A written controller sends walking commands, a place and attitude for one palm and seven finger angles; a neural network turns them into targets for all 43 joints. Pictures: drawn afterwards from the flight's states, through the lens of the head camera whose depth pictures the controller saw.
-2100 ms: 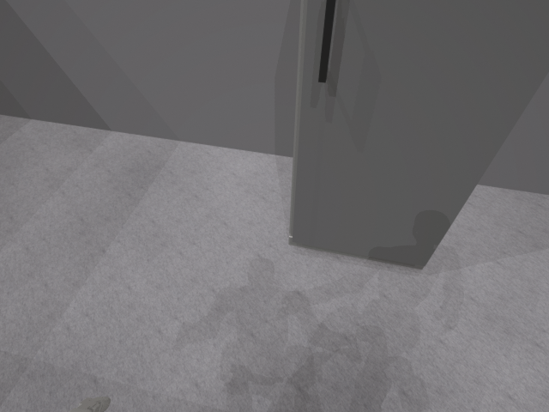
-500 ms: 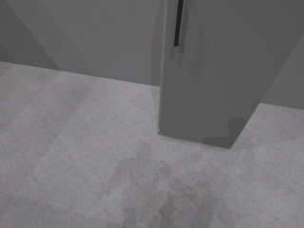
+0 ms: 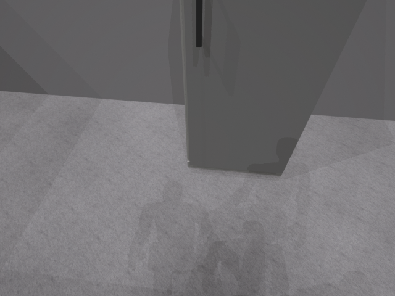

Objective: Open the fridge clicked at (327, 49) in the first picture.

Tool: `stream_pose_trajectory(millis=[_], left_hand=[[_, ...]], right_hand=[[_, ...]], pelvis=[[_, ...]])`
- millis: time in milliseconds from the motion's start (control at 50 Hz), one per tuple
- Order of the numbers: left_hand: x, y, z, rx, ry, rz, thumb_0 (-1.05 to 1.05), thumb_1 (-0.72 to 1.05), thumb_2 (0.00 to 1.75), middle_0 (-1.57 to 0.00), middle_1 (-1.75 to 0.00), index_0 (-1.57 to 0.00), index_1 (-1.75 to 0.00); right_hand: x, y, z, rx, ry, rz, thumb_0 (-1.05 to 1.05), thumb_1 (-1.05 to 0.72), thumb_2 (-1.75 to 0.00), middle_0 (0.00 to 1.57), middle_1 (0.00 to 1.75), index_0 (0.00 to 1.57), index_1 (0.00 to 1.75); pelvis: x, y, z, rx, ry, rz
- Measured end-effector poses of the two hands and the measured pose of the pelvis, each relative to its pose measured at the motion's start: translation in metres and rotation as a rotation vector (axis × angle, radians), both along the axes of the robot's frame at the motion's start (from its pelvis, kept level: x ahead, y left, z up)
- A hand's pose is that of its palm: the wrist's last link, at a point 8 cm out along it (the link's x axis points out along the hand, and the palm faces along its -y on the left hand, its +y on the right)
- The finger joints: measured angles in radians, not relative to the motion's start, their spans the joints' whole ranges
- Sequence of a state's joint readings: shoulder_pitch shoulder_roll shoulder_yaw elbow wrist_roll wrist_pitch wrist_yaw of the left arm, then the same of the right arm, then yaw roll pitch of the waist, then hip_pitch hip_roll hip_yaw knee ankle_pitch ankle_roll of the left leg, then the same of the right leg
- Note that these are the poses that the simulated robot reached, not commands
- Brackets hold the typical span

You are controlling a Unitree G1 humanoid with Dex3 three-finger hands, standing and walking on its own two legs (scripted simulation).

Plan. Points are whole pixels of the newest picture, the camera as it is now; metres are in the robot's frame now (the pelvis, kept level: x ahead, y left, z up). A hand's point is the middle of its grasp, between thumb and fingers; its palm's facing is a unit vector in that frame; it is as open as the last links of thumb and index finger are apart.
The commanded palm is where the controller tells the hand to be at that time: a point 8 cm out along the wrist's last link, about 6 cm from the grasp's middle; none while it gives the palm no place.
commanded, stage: take the last steps up to it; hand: left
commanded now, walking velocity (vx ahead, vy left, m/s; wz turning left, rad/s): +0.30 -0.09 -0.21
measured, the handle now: (200, 5) +0.86 +0.04 +0.20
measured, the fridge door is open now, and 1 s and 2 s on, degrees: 0 0 0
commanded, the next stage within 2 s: come to a stop and stand still in 0.92 s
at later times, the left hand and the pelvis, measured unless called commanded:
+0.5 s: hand out of the picture +0.05 +0.13 -0.16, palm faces +0.00 -0.99 -0.14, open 7.4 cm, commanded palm none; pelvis +0.12 -0.03 +0.01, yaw -5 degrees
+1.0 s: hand (149, 204) +0.38 +0.17 -0.16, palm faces -0.07 -0.98 -0.16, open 7.3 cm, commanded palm none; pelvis +0.30 -0.01 +0.01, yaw -7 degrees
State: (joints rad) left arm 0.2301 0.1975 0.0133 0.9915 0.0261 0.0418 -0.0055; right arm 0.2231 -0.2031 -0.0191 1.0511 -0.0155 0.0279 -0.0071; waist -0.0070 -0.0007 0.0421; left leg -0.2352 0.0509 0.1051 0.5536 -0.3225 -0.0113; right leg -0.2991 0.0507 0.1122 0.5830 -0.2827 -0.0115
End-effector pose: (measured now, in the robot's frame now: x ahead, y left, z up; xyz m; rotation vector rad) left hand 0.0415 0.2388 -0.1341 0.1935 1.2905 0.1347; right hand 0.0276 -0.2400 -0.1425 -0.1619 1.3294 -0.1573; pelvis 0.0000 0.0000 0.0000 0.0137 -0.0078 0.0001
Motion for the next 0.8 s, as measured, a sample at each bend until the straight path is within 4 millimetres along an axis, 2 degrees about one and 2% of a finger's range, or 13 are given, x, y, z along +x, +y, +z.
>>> stream_pose_trajectory(millis=[80, 160, 220, 260, 300, 360, 460, 560, 620, 660, 720, 800], left_hand=[[-0.004, -0.005, -0.002, -0.017, 0.021, 0.005, 0.0, 0.91, 0.89, -0.2, -0.3, -0.2, -0.3], [0.0, -0.012, -0.002, -0.013, 0.062, -0.001, 0.0, 0.91, 0.89, -0.2, -0.3, -0.2, -0.3], [0.009, -0.02, -0.006, 0.001, 0.057, -0.006, 0.0, 0.91, 0.89, -0.2, -0.3, -0.2, -0.3], [0.012, -0.026, -0.007, 0.007, 0.046, 0.016, 0.0, 0.91, 0.89, -0.2, -0.3, -0.2, -0.3], [0.009, -0.033, -0.004, 0.005, 0.06, 0.037, 0.0, 0.91, 0.89, -0.2, -0.3, -0.2, -0.3], [0.004, -0.044, 0.001, -0.01, 0.124, 0.045, 0.0, 0.91, 0.89, -0.2, -0.3, -0.2, -0.3], [0.004, -0.059, 0.003, -0.057, 0.226, 0.049, 0.0, 0.91, 0.89, -0.2, -0.3, -0.2, -0.3], [0.02, -0.061, -0.006, -0.096, 0.291, 0.078, 0.0, 0.91, 0.89, -0.2, -0.3, -0.2, -0.3], [0.04, -0.053, -0.02, -0.116, 0.321, 0.089, 0.0, 0.91, 0.89, -0.2, -0.3, -0.2, -0.3], [0.061, -0.045, -0.029, -0.122, 0.329, 0.08, 0.0, 0.91, 0.89, -0.2, -0.3, -0.2, -0.3], [0.111, -0.031, -0.029, -0.111, 0.273, 0.046, 0.0, 0.91, 0.89, -0.2, -0.3, -0.2, -0.3], [0.191, -0.017, -0.019, -0.093, 0.136, 0.0, 0.0, 0.91, 0.89, -0.2, -0.3, -0.2, -0.3]], right_hand=[[-0.02, -0.001, -0.002, 0.004, 0.04, -0.037, 0.0, -0.91, -0.9, 0.2, 0.3, 0.2, 0.3], [-0.033, -0.011, -0.006, 0.003, 0.064, -0.096, 0.0, -0.91, -0.9, 0.2, 0.3, 0.2, 0.3], [-0.034, -0.023, -0.014, 0.004, 0.094, -0.114, 0.0, -0.91, -0.9, 0.2, 0.3, 0.2, 0.3], [-0.027, -0.029, -0.015, 0.005, 0.121, -0.104, 0.0, -0.91, -0.9, 0.2, 0.3, 0.2, 0.3], [-0.009, -0.033, -0.01, 0.005, 0.12, -0.092, 0.0, -0.91, -0.9, 0.2, 0.3, 0.2, 0.3], [0.032, -0.035, 0.001, 0.005, 0.057, -0.082, 0.01, -0.91, -0.9, 0.2, 0.3, 0.2, 0.3], [0.112, -0.028, 0.012, 0.014, -0.07, -0.067, 0.0, -0.91, -0.9, 0.19, 0.3, 0.2, 0.3], [0.196, -0.007, 0.015, 0.026, -0.155, -0.016, 0.0, -0.91, -0.9, 0.19, 0.3, 0.2, 0.3], [0.242, 0.008, 0.012, 0.015, -0.214, 0.005, 0.0, -0.91, -0.9, 0.19, 0.3, 0.2, 0.3], [0.26, 0.016, 0.01, 0.003, -0.246, 0.0, 0.0, -0.91, -0.9, 0.2, 0.3, 0.2, 0.3], [0.261, 0.024, 0.013, 0.0, -0.224, -0.041, 0.0, -0.91, -0.9, 0.2, 0.3, 0.2, 0.3], [0.257, 0.012, 0.026, -0.054, -0.195, -0.12, -0.04, -0.97, -0.9, 0.2, 0.3, 0.2, 0.3]], pelvis=[[0.009, -0.001, -0.001, -0.004, 0.015, -0.017], [0.024, -0.01, -0.004, -0.003, 0.013, -0.053], [0.038, -0.022, -0.01, -0.006, 0.012, -0.065], [0.047, -0.027, -0.011, -0.019, 0.011, -0.058], [0.058, -0.031, -0.006, -0.021, 0.013, -0.059], [0.076, -0.033, 0.003, -0.019, 0.021, -0.067], [0.108, -0.03, 0.008, -0.024, 0.031, -0.079], [0.149, -0.021, 0.002, -0.042, 0.025, -0.085], [0.179, -0.01, -0.009, -0.048, 0.013, -0.088], [0.195, -0.004, -0.015, -0.042, 0.001, -0.097], [0.215, 0.002, -0.009, -0.032, -0.012, -0.112], [0.241, 0.007, 0.004, -0.026, -0.006, -0.119]])
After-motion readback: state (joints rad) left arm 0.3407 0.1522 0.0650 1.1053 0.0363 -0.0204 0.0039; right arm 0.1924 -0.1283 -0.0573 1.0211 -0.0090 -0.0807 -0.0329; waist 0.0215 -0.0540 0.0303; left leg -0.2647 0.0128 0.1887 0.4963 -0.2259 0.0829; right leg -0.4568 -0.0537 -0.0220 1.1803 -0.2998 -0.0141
